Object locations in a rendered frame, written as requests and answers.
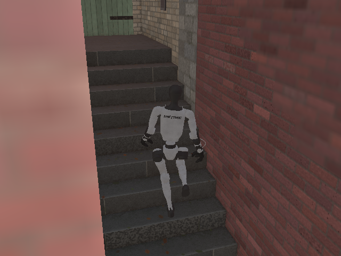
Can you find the right robot foot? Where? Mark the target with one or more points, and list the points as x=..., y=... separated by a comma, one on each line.
x=185, y=191

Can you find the robot head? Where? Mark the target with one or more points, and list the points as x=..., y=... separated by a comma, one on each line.
x=175, y=92

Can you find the right robot upper arm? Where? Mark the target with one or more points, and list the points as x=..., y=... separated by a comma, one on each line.
x=192, y=123

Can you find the robot right forearm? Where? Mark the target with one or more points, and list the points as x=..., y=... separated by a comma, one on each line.
x=197, y=144

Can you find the robot left hand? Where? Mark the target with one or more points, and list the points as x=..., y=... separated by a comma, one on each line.
x=143, y=142

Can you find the robot right hand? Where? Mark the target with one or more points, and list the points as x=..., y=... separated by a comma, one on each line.
x=196, y=154

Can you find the robot left forearm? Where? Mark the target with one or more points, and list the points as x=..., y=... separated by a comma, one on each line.
x=146, y=135

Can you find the left robot upper arm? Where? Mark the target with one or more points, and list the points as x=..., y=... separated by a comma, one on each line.
x=153, y=119

